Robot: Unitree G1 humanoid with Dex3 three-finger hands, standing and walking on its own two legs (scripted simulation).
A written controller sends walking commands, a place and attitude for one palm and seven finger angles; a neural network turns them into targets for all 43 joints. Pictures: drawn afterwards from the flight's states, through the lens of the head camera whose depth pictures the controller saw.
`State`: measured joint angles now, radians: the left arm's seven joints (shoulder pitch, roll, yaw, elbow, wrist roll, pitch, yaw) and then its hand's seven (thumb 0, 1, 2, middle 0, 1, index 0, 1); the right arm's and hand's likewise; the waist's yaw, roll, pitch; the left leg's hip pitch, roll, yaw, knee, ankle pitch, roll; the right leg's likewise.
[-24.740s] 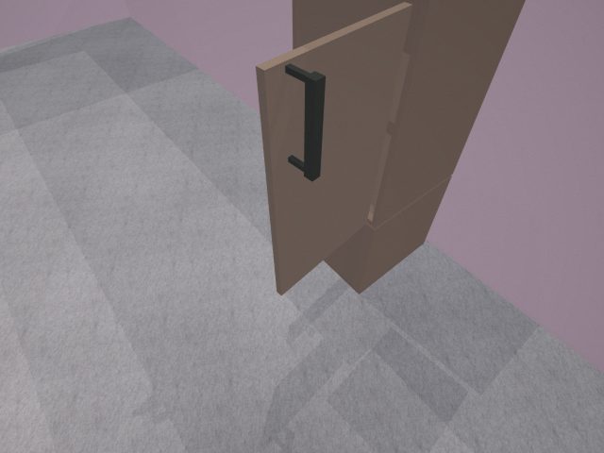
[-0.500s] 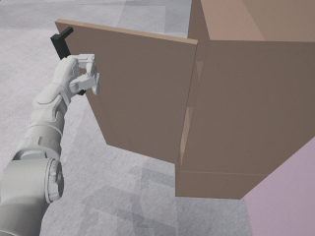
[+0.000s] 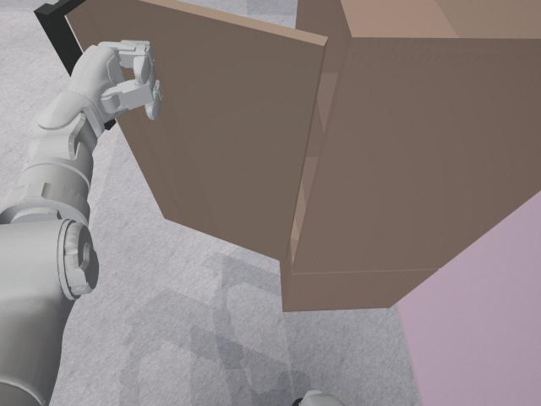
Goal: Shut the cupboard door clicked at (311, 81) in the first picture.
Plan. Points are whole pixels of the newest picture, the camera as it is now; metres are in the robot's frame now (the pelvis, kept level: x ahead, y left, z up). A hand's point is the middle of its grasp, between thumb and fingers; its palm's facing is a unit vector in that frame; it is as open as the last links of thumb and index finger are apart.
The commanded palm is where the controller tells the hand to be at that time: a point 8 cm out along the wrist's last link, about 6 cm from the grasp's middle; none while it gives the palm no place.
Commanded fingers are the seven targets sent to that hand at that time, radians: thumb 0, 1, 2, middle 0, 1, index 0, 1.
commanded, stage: push the door shut along its arc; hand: left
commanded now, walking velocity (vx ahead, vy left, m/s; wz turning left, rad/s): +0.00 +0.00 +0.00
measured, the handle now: (92, 67) +0.56 +0.19 +0.17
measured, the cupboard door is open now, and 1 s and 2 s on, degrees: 67 57 57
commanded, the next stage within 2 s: pull the fist back off the door in 0.20 s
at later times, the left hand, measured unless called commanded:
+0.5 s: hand (167, 69) +0.55 +0.09 +0.17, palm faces +0.08 -1.00 +0.03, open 3.2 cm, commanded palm +0.50 +0.13 +0.18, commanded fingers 0.00 0.90 0.90 -1.30 -1.50 -1.30 -1.50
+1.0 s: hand (164, 118) +0.45 +0.09 +0.17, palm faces +0.04 -1.00 +0.03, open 3.1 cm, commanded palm +0.42 +0.13 +0.18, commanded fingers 0.00 0.90 0.90 -1.30 -1.50 -1.30 -1.50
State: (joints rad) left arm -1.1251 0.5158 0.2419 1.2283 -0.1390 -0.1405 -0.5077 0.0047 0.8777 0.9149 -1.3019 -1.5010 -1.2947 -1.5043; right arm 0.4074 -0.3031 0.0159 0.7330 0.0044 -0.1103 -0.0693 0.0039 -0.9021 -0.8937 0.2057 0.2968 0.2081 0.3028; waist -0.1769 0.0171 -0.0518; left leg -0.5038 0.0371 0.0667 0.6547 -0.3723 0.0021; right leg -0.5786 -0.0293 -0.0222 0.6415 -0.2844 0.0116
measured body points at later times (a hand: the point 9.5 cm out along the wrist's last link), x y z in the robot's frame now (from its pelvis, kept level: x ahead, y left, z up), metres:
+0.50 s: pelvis +0.01 +0.00 +0.00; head +0.10 +0.00 +0.44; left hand +0.53 +0.14 +0.18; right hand +0.00 -0.25 -0.13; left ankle -0.04 +0.12 -0.72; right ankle +0.01 -0.13 -0.72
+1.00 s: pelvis +0.00 -0.01 +0.01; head +0.02 -0.02 +0.46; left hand +0.44 +0.14 +0.17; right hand +0.07 -0.27 -0.11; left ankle -0.04 +0.12 -0.72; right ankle +0.01 -0.13 -0.72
